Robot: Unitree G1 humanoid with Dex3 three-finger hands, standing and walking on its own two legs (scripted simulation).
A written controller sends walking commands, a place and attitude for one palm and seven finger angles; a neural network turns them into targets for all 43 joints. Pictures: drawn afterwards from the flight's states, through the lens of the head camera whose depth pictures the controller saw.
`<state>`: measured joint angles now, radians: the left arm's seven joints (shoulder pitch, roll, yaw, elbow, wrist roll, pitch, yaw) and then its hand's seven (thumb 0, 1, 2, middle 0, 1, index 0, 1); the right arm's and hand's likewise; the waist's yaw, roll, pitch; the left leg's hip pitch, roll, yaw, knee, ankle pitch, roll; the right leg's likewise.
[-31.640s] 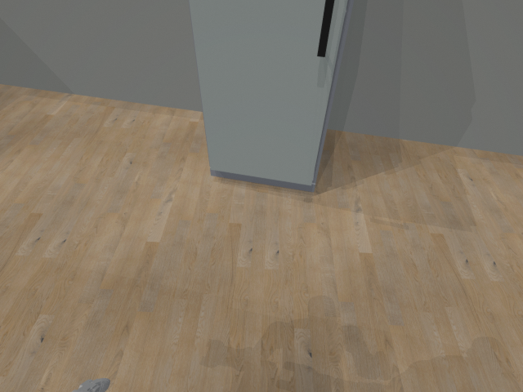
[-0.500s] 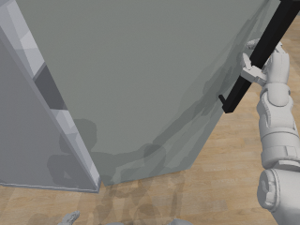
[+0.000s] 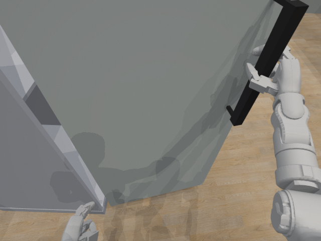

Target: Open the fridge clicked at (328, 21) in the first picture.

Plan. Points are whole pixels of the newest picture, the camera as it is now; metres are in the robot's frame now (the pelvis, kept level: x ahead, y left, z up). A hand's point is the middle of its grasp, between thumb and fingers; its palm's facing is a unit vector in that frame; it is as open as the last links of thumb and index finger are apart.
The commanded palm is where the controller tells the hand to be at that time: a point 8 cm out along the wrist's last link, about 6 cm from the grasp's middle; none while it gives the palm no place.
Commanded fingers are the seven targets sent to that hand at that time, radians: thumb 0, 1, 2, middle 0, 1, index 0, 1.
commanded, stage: loosen the grip on the handle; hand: right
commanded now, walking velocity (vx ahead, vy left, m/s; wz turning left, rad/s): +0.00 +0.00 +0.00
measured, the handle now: (252, 73) +0.47 -0.20 +0.18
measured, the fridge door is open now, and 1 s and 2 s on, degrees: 75 75 75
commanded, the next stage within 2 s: slip the hand off the handle in 0.52 s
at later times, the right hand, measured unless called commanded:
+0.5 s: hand (260, 78) +0.44 -0.21 +0.19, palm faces +0.23 +0.96 -0.15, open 14.1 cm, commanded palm +0.40 -0.25 +0.20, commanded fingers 0.00 0.55 -0.20 0.25 1.15 0.25 1.15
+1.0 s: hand (283, 77) +0.44 -0.26 +0.20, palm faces +0.26 +0.95 -0.14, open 14.7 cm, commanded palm +0.41 -0.30 +0.20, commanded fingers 0.00 0.55 -0.20 0.25 1.15 0.25 1.15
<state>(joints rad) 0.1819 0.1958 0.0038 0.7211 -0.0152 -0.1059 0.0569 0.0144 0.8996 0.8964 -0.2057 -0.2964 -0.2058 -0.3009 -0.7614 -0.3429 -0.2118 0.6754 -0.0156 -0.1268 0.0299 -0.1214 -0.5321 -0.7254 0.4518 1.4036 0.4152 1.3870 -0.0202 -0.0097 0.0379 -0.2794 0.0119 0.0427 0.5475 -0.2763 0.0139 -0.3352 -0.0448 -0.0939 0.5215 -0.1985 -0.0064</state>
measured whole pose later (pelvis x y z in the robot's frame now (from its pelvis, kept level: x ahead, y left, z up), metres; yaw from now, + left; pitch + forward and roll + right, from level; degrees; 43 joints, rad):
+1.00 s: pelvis +0.03 +0.00 +0.00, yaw -1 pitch +5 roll +1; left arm 0.27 0.26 -0.01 0.69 -0.04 -0.11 0.08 0.01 0.90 0.90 -0.20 -0.30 -0.21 -0.30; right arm -0.61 -0.45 -0.35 0.62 0.09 -0.16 0.11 -0.01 0.55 -0.20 0.26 1.16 0.26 1.15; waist 0.01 -0.02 -0.07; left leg -0.32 0.01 0.06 0.55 -0.32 0.01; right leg -0.40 -0.04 -0.07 0.57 -0.26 -0.01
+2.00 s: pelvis +0.02 +0.00 +0.00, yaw -2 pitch +1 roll +1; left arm 0.21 0.25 -0.05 0.64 -0.06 -0.17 0.13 0.01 0.90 0.90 -0.20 -0.30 -0.20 -0.30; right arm -0.21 -0.47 -0.47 0.23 0.24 -0.07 0.28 -0.01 0.55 -0.20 0.25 1.15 0.26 1.15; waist -0.05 -0.04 -0.07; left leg -0.26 0.01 0.08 0.56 -0.32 0.01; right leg -0.36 -0.04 -0.04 0.59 -0.25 0.00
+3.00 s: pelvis +0.02 -0.01 +0.01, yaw -1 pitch -4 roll +0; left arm 0.21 0.22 -0.04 0.69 -0.01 -0.18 0.08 0.02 0.90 0.90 -0.21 -0.30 -0.21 -0.30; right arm 0.28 -0.36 -0.34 -0.26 0.07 -0.09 -0.11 0.00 -0.19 -0.56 0.23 0.72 0.23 0.71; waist -0.07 -0.04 0.00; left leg -0.09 0.04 0.06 0.45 -0.29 -0.02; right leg -0.17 -0.01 -0.07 0.47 -0.22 -0.03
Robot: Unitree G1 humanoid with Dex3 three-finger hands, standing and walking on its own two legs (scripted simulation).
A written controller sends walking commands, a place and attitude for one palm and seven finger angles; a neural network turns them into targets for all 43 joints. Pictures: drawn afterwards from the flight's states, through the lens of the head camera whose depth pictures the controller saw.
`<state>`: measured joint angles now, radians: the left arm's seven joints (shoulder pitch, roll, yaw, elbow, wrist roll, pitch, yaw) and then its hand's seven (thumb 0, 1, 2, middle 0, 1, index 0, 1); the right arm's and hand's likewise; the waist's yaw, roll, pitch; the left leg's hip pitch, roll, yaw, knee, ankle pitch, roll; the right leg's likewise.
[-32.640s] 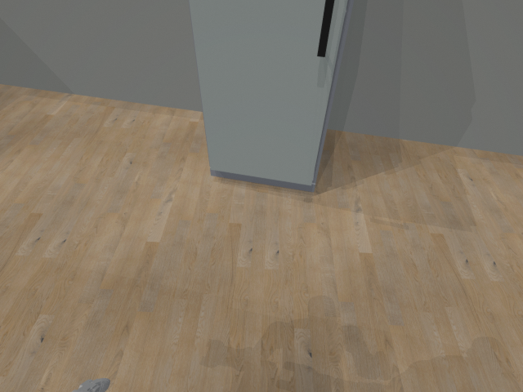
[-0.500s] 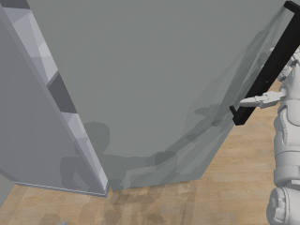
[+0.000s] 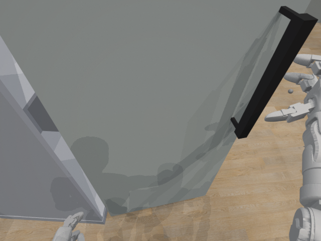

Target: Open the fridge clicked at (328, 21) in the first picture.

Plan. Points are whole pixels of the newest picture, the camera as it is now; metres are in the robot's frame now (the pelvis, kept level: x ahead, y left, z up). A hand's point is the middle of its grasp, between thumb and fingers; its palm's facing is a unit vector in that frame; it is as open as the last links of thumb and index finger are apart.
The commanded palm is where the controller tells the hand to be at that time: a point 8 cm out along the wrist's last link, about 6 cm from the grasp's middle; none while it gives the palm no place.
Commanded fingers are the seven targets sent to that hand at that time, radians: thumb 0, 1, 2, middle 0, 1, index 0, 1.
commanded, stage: slip the hand off the handle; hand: right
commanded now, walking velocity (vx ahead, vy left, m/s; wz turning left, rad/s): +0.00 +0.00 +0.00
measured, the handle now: (258, 85) +0.45 -0.20 +0.18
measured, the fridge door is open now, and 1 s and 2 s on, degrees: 75 75 75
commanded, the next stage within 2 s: draw the hand back to the body in 0.90 s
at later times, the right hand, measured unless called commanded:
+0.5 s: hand (310, 104) +0.38 -0.28 +0.19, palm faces +0.25 +0.96 -0.15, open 14.6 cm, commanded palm +0.33 -0.33 +0.20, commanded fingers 0.00 0.55 -0.20 0.25 1.15 0.25 1.15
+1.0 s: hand out of the picture +0.28 -0.30 +0.20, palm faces +0.28 +0.95 -0.15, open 14.7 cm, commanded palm +0.25 -0.34 +0.20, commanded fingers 0.00 0.55 -0.20 0.25 1.15 0.25 1.15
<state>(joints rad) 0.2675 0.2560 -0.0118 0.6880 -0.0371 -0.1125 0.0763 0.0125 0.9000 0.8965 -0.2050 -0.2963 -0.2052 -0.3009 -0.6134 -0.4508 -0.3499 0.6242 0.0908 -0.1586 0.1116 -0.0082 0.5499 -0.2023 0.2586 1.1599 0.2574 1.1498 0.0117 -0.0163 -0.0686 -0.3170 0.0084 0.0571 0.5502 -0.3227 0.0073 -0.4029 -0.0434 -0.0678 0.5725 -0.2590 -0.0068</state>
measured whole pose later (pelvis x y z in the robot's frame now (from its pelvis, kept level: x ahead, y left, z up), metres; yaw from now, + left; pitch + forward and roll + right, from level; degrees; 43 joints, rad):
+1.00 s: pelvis -0.01 +0.00 +0.00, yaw -1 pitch +1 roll +1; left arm 0.21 0.25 -0.05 0.64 -0.06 -0.17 0.13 0.01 0.90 0.90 -0.20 -0.30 -0.20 -0.30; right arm -0.21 -0.47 -0.47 0.23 0.24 -0.07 0.28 -0.01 0.55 -0.20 0.25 1.15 0.26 1.15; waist -0.05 -0.04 -0.07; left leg -0.26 0.01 0.08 0.56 -0.32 0.01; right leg -0.36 -0.04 -0.04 0.59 -0.25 0.00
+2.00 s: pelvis -0.01 -0.01 +0.01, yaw -1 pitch -4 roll +0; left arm 0.21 0.22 -0.04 0.69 -0.01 -0.18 0.08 0.02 0.90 0.90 -0.21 -0.30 -0.21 -0.30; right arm 0.28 -0.36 -0.34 -0.26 0.07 -0.09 -0.11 0.00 -0.19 -0.56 0.23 0.72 0.23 0.71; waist -0.07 -0.04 0.00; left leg -0.09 0.04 0.06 0.45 -0.29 -0.02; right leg -0.17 -0.01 -0.07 0.47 -0.22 -0.03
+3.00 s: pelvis -0.02 -0.02 +0.00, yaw +1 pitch +0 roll +1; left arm 0.18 0.22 -0.01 0.56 -0.02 -0.04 0.10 0.02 0.90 0.90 -0.20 -0.30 -0.20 -0.30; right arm 0.52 -0.40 -0.36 -0.46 0.04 -0.14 -0.11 0.02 -0.89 -0.90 0.21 0.30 0.21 0.30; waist -0.01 -0.02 0.04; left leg -0.21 0.02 0.03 0.49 -0.28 -0.02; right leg -0.29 -0.03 -0.09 0.52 -0.22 -0.03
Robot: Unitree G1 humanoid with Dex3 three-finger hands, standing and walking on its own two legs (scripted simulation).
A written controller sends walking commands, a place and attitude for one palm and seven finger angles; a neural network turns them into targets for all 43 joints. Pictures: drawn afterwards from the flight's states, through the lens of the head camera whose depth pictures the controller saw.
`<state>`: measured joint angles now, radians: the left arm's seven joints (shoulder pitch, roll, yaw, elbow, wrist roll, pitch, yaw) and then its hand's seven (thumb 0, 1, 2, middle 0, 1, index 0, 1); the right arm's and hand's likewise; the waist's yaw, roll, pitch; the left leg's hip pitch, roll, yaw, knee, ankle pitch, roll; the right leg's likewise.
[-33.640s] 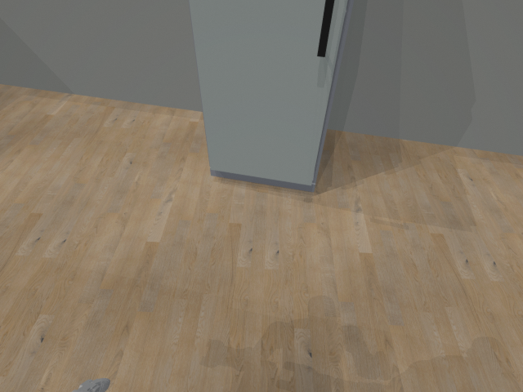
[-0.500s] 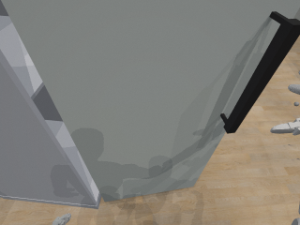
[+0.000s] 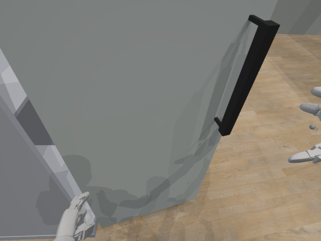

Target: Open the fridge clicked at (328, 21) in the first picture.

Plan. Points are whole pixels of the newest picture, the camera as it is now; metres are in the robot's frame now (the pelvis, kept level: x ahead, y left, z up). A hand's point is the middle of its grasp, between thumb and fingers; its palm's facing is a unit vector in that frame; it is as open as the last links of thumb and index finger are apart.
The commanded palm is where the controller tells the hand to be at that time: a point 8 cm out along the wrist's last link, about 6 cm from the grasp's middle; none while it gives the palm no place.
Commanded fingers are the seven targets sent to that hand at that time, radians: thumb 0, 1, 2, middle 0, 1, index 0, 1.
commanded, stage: draw the hand back to the body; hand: right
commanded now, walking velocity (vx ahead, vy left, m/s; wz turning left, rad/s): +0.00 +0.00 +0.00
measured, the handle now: (236, 85) +0.46 -0.19 +0.18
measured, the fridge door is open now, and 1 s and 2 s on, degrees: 75 75 75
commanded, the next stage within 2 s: step back with the hand held close in 1.60 s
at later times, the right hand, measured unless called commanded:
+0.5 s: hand (310, 152) +0.25 -0.28 +0.18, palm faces -0.07 +0.99 -0.12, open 14.6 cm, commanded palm +0.22 -0.32 +0.19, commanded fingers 0.00 0.37 -0.29 0.24 1.04 0.24 1.04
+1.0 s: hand out of the picture +0.23 -0.29 +0.18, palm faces +0.48 +0.81 -0.34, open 11.0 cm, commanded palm +0.17 -0.32 +0.19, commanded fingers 0.00 -0.54 -0.73 0.21 0.51 0.21 0.51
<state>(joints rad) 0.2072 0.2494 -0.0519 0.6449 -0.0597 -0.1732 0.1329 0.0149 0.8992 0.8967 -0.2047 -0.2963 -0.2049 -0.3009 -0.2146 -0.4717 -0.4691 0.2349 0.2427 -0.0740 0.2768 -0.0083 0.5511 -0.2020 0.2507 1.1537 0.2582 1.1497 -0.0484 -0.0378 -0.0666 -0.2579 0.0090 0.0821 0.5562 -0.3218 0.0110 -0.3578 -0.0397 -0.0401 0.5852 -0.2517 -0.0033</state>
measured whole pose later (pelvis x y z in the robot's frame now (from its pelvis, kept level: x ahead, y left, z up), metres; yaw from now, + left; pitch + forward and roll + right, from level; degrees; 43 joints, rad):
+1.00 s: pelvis +0.01 -0.02 +0.01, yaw +1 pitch -4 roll +0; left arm 0.21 0.22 -0.04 0.69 -0.01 -0.18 0.08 0.02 0.90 0.90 -0.21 -0.30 -0.21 -0.30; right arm 0.28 -0.36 -0.34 -0.26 0.07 -0.09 -0.11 0.00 -0.19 -0.56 0.23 0.72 0.23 0.71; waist -0.07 -0.04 0.00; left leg -0.09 0.04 0.06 0.45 -0.29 -0.02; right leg -0.17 -0.01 -0.07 0.47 -0.22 -0.03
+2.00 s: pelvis +0.00 -0.02 +0.01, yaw +2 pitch +0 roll +1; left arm 0.18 0.22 -0.01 0.56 -0.02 -0.04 0.10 0.02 0.90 0.90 -0.20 -0.30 -0.20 -0.30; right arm 0.52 -0.40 -0.36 -0.46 0.04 -0.14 -0.11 0.02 -0.89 -0.90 0.21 0.30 0.21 0.30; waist -0.01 -0.02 0.04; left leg -0.21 0.02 0.03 0.49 -0.28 -0.02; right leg -0.29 -0.03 -0.09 0.52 -0.22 -0.03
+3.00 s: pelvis -0.15 -0.07 +0.01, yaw +3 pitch +1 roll +4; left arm 0.17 0.17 -0.01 0.55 0.00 -0.13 0.06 0.02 0.90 0.90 -0.20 -0.30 -0.20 -0.30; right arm 0.55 -0.48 -0.43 -0.59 0.06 -0.19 -0.12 0.02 -0.89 -0.90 0.21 0.30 0.21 0.30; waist 0.01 0.03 0.07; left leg -0.36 -0.06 0.01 0.76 -0.45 -0.01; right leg -0.35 -0.02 -0.03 0.43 -0.09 -0.07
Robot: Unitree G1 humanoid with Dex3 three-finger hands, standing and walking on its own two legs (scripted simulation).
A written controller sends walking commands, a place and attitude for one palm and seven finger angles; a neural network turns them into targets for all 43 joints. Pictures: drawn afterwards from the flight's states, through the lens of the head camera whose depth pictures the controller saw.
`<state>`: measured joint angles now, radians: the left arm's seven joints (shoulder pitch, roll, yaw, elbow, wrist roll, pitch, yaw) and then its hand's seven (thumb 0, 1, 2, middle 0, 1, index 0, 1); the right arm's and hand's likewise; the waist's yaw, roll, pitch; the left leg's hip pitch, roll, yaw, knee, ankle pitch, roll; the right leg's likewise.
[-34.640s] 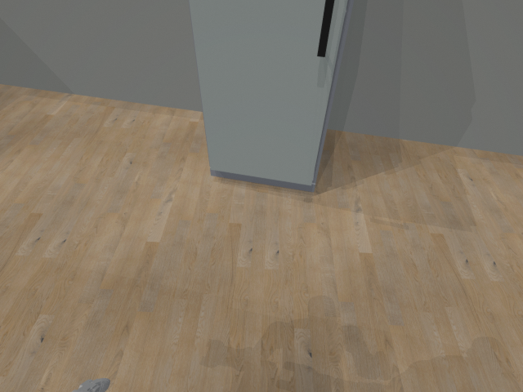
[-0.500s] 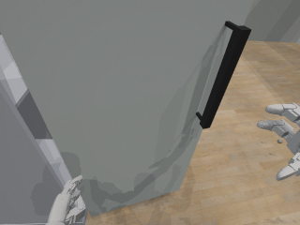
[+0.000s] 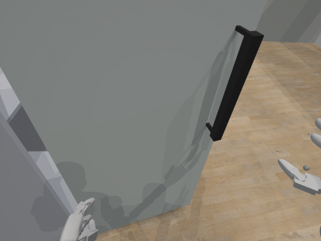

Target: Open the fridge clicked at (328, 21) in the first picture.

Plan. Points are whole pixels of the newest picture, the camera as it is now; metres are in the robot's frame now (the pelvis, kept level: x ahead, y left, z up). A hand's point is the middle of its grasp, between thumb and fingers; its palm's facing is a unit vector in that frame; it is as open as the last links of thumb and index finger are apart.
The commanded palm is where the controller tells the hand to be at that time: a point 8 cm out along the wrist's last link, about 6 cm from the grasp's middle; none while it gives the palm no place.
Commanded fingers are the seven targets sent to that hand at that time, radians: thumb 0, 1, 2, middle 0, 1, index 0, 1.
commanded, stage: draw the hand back to the body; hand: right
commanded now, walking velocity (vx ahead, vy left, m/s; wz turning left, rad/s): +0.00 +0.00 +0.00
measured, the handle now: (225, 91) +0.45 -0.18 +0.18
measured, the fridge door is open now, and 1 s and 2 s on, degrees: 75 75 75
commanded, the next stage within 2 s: step back with the hand held close in 0.60 s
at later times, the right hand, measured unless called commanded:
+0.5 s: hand (303, 184) +0.19 -0.26 +0.16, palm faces +0.49 +0.78 -0.39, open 7.5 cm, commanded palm +0.14 -0.29 +0.18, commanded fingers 0.00 -0.90 -0.90 0.20 0.30 0.20 0.30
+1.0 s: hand (292, 182) +0.20 -0.25 +0.14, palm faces +0.33 +0.81 -0.48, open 7.4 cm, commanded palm +0.14 -0.30 +0.18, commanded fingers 0.00 -0.90 -0.90 0.20 0.30 0.20 0.30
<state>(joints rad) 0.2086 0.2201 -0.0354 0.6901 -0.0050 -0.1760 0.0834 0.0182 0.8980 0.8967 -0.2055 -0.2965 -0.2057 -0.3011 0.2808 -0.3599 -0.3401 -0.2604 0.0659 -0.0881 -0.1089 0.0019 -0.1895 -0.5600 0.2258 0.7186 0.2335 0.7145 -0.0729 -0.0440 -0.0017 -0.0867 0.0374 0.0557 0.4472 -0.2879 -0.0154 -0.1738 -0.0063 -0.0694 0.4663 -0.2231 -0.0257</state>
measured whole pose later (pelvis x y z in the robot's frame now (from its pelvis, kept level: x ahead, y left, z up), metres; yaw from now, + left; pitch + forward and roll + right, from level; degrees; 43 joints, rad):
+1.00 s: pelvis -0.01 +0.00 +0.00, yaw +1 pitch +0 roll +1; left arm 0.18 0.22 -0.01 0.56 -0.02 -0.04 0.10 0.02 0.90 0.90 -0.20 -0.30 -0.20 -0.30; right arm 0.52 -0.40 -0.36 -0.46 0.04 -0.14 -0.11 0.02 -0.89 -0.90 0.21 0.30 0.21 0.30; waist -0.01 -0.02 0.04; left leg -0.21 0.02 0.03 0.49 -0.28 -0.02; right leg -0.29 -0.03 -0.09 0.52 -0.22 -0.03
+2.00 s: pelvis -0.16 -0.05 +0.00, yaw +2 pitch +1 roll +4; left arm 0.17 0.17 -0.01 0.55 0.00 -0.13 0.06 0.02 0.90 0.90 -0.20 -0.30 -0.20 -0.30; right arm 0.55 -0.48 -0.43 -0.59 0.06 -0.19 -0.12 0.02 -0.89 -0.90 0.21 0.30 0.21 0.30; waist 0.01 0.03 0.07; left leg -0.36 -0.06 0.01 0.76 -0.45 -0.01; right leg -0.35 -0.02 -0.03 0.43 -0.09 -0.07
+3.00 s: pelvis -0.25 -0.08 -0.01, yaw -3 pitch -1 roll +1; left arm 0.25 0.19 -0.01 0.66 0.00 -0.13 0.06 0.02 0.90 0.90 -0.21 -0.30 -0.21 -0.30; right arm 0.51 -0.40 -0.41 -0.46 0.02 -0.23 -0.14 0.02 -0.89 -0.90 0.21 0.30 0.22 0.30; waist -0.01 0.02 -0.01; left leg -0.24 -0.04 0.03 0.54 -0.27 0.03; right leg -0.28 -0.01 -0.02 0.55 -0.25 -0.03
